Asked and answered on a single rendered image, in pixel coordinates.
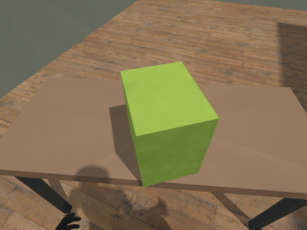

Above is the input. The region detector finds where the carton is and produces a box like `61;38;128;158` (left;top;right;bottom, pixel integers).
120;61;220;188

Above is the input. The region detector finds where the table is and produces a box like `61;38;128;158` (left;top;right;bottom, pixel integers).
0;77;307;230

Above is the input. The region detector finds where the robot left hand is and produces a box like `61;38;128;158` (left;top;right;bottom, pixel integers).
55;213;81;230

